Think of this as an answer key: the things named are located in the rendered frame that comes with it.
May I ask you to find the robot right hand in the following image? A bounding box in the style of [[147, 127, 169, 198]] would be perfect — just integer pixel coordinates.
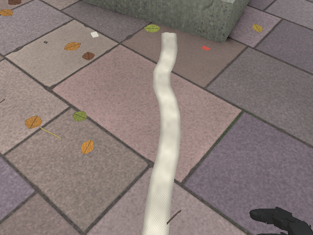
[[249, 207, 313, 235]]

